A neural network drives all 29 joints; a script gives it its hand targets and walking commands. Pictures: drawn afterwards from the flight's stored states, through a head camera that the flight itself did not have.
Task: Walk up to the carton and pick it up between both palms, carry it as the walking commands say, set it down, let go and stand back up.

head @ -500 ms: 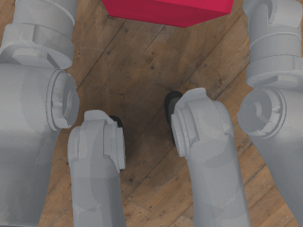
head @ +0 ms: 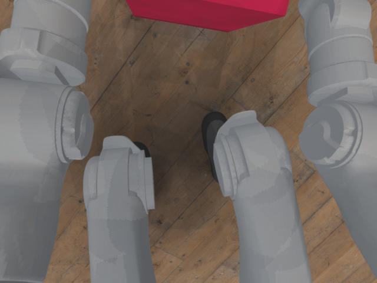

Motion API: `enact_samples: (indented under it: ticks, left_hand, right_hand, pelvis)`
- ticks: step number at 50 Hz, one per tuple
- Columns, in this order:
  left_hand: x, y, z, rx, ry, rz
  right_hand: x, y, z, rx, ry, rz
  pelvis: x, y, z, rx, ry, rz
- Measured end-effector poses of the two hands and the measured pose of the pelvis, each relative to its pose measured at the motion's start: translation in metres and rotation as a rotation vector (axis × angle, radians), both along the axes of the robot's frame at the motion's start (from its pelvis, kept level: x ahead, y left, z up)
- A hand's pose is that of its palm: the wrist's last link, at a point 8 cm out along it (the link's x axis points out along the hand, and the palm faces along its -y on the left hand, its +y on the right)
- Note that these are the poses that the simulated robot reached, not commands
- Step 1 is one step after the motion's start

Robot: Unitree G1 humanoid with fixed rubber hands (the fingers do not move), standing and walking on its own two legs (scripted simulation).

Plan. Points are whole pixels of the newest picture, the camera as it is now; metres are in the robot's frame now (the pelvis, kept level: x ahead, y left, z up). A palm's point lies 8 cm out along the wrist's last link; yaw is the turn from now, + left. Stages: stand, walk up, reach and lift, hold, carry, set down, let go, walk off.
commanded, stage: set down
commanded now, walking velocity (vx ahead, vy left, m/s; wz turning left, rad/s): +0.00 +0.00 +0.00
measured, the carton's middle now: out of the picture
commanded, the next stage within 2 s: let go in 1.64 s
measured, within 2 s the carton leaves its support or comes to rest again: neither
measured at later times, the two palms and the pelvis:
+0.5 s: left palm out of the picture +0.62 +0.08 -0.14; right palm out of the picture +0.54 -0.27 -0.14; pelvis +0.00 -0.01 +0.01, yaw +0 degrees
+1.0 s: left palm out of the picture +0.63 +0.08 +0.01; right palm out of the picture +0.54 -0.28 +0.01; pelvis -0.01 -0.01 +0.12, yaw +0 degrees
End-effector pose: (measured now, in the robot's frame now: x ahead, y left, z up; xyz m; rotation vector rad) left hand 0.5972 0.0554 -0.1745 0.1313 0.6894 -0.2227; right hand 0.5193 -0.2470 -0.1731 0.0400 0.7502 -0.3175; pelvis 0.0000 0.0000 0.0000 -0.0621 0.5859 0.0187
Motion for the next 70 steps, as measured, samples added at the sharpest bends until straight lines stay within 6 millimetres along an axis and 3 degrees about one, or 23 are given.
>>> enact_samples:
  ticks: [11, 16, 20, 27, 36, 40, 48, 63, 70]
  left_hand:
    - [0.016, 0.038, 0.001, 0.04, -0.012, 0.084]
    - [0.012, 0.031, -0.003, 0.034, -0.008, 0.06]
    - [0.013, 0.025, 0.008, 0.021, -0.036, 0.073]
    - [0.023, 0.029, 0.047, 0.035, -0.074, 0.102]
    - [0.023, 0.03, 0.097, 0.037, -0.063, 0.106]
    - [0.025, 0.028, 0.131, 0.034, -0.088, 0.099]
    - [0.03, 0.025, 0.179, 0.034, -0.069, 0.087]
    - [0.026, 0.03, 0.256, 0.05, -0.059, 0.079]
    - [0.028, 0.032, 0.307, 0.049, -0.076, 0.081]
  right_hand:
    - [0.014, -0.011, 0.0, -0.023, -0.011, -0.029]
    - [0.009, -0.018, -0.002, -0.028, -0.015, -0.043]
    - [0.009, -0.023, 0.008, -0.036, -0.035, -0.045]
    - [0.017, -0.029, 0.046, -0.038, -0.099, -0.057]
    - [0.01, -0.033, 0.092, -0.022, -0.118, -0.073]
    - [0.013, -0.029, 0.12, -0.01, -0.131, -0.059]
    - [0.019, -0.036, 0.177, -0.019, -0.143, -0.072]
    - [0.012, -0.037, 0.253, -0.018, -0.127, -0.073]
    - [0.01, -0.036, 0.299, -0.016, -0.147, -0.071]
  pelvis:
    - [0.003, -0.008, 0.0, 0.005, 0.017, 0.006]
    - [0.002, -0.01, 0.0, 0.002, 0.023, 0.011]
    - [0.0, -0.011, 0.003, 0.005, 0.012, 0.0]
    - [-0.006, -0.011, 0.013, 0.018, -0.013, -0.014]
    - [-0.014, -0.009, 0.05, 0.034, -0.019, -0.02]
    - [-0.016, -0.009, 0.07, 0.039, -0.027, -0.022]
    - [-0.013, -0.01, 0.11, 0.035, 0.001, -0.02]
    - [-0.006, -0.013, 0.199, 0.044, -0.039, -0.012]
    - [-0.006, -0.012, 0.236, 0.049, -0.061, -0.014]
